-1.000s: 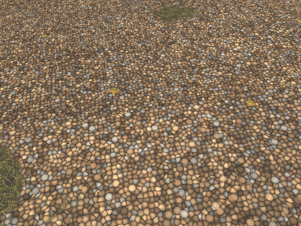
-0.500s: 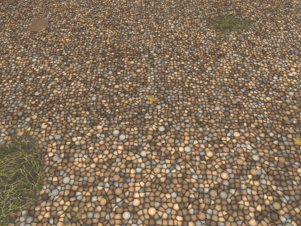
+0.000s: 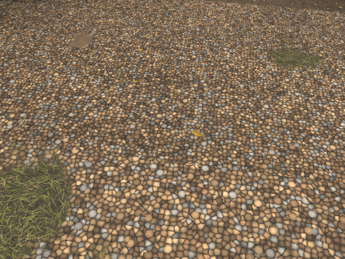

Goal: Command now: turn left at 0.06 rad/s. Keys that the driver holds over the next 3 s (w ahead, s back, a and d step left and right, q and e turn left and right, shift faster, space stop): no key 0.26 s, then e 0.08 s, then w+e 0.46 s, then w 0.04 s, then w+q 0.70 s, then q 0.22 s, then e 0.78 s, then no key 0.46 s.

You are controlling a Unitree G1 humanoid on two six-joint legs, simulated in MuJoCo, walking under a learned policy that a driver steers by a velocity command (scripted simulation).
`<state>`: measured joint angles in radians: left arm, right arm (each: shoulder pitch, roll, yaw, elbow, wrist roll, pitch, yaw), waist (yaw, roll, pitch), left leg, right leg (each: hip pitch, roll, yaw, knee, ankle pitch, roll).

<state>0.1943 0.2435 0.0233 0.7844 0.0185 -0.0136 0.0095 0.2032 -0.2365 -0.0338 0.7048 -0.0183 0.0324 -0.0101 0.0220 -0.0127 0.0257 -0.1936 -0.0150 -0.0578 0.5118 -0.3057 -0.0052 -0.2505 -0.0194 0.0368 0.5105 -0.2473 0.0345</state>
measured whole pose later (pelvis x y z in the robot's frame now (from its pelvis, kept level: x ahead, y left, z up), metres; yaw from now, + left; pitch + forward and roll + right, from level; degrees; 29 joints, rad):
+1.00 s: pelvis +0.20 -0.12 +0.01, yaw -16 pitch +3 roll +1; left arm 0.44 0.24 0.02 0.86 0.08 -0.10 -0.05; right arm 0.06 -0.26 -0.04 0.72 -0.06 -0.06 0.07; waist 0.06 0.04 -0.01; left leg -0.69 0.03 -0.02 0.65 0.12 0.01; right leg 0.06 0.06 0.08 0.21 -0.30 -0.10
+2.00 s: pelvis +0.73 -0.21 +0.00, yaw +7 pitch +2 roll -1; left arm 0.25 0.27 0.02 0.77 0.02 -0.10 -0.07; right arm 0.15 -0.26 0.00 0.72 0.00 -0.08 0.09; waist 0.04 0.04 0.00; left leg -0.39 0.06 0.05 0.57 -0.22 0.01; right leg -0.25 -0.03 -0.12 0.53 -0.32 0.01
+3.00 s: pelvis +0.71 -0.19 -0.01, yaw -15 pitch +1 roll +1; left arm 0.28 0.27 0.03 0.71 0.01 -0.03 -0.06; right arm 0.12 -0.21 0.02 0.66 0.02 -0.08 0.12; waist 0.04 -0.04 0.02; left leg -0.30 -0.02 0.07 0.60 -0.32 0.02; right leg -0.25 -0.07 0.03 0.63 -0.39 0.09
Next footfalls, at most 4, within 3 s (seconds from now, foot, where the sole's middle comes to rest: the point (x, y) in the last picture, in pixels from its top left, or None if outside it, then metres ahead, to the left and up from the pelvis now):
0.64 right None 0.09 -0.16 -0.77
1.14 left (203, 258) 0.52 -0.08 -0.77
1.56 right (258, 204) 0.75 -0.33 -0.77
1.92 left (200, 194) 0.79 -0.08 -0.77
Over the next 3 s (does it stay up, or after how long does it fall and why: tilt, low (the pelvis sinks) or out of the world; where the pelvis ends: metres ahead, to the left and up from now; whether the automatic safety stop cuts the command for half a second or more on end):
stays up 0.71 -0.19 -0.01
